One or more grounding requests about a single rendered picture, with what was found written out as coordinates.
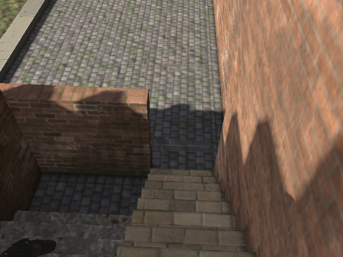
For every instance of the left robot hand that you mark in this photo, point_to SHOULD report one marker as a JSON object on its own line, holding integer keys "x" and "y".
{"x": 29, "y": 248}

